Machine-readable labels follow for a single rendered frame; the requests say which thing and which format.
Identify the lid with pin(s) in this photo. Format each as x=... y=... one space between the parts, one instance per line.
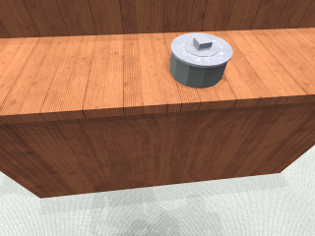
x=183 y=49

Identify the knob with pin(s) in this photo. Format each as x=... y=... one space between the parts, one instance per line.
x=202 y=42

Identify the pot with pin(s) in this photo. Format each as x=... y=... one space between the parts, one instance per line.
x=195 y=77

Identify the table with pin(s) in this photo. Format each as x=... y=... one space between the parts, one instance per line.
x=88 y=103

